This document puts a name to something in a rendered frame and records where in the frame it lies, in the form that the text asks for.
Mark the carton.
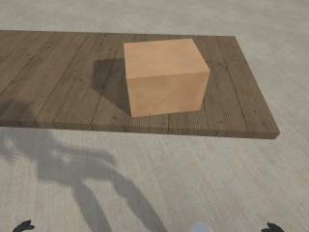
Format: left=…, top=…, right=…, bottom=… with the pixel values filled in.
left=124, top=39, right=211, bottom=118

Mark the robot left hand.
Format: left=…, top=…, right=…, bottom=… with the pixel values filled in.
left=13, top=219, right=35, bottom=232

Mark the robot right hand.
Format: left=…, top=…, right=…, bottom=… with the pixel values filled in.
left=261, top=222, right=285, bottom=232

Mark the table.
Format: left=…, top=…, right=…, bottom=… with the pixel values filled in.
left=0, top=30, right=281, bottom=140

